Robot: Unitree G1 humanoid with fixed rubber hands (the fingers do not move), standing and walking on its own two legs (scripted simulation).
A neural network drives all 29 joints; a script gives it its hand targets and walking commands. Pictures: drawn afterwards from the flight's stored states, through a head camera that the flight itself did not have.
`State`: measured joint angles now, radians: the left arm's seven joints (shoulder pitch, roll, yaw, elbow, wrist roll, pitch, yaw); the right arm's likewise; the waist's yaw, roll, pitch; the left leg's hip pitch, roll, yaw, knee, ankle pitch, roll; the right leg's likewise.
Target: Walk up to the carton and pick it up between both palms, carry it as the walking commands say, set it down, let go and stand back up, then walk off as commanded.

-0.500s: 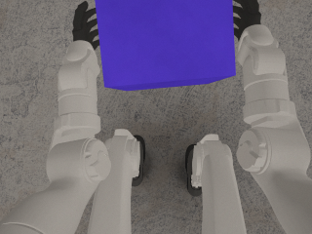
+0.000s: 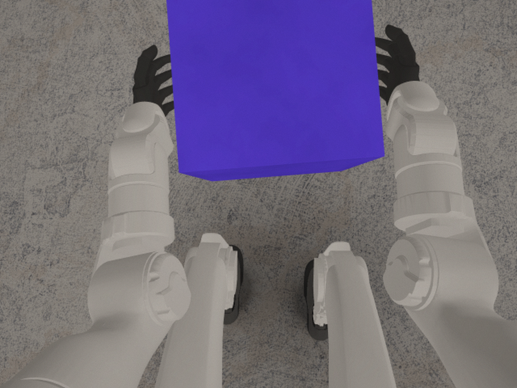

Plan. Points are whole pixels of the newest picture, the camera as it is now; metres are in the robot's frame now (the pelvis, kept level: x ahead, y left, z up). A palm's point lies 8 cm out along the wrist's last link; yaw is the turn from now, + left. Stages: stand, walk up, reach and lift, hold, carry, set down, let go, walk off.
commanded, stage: reach and lift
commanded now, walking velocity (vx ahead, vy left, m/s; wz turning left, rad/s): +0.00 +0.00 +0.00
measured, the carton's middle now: (272, 103) +0.52 +0.02 -0.13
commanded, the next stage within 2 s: none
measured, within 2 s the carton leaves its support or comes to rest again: neither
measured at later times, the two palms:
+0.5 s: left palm (127, 98) +0.46 +0.18 +0.01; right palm (429, 78) +0.49 -0.15 +0.01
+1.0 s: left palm (89, 85) +0.44 +0.18 +0.09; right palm (474, 62) +0.47 -0.16 +0.08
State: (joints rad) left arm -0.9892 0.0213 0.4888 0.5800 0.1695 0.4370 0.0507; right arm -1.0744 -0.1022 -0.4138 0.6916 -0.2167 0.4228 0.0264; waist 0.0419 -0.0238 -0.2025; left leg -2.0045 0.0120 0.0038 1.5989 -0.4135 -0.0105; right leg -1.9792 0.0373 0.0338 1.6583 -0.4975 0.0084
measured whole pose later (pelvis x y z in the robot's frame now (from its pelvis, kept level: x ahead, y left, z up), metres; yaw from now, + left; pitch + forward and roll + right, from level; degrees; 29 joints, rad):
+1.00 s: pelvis +0.03 +0.00 +0.13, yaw +0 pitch +37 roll +1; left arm -0.70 -0.09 0.49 0.47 0.25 0.43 0.00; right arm -0.75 0.03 -0.44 0.55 -0.28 0.41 0.06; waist 0.04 -0.03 -0.22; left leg -1.44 0.01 0.01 1.14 -0.34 -0.01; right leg -1.42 0.03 0.04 1.20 -0.41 0.00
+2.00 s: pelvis +0.07 +0.00 +0.24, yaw -1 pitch +14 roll +0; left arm -0.40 -0.16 0.44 0.33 0.33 0.48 -0.06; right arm -0.44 0.13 -0.39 0.41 -0.34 0.45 0.10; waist 0.04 -0.02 -0.07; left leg -0.62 0.01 0.00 0.53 -0.17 -0.01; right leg -0.59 0.02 0.04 0.58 -0.23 -0.01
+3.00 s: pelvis +0.10 +0.00 +0.26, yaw +0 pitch -6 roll +0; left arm -0.23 -0.14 0.28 0.15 0.30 0.73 -0.04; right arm -0.24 0.14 -0.27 0.20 -0.31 0.70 0.07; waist 0.00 -0.02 0.03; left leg -0.03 -0.01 -0.01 0.25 -0.12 0.00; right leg 0.00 0.00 0.04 0.28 -0.18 0.00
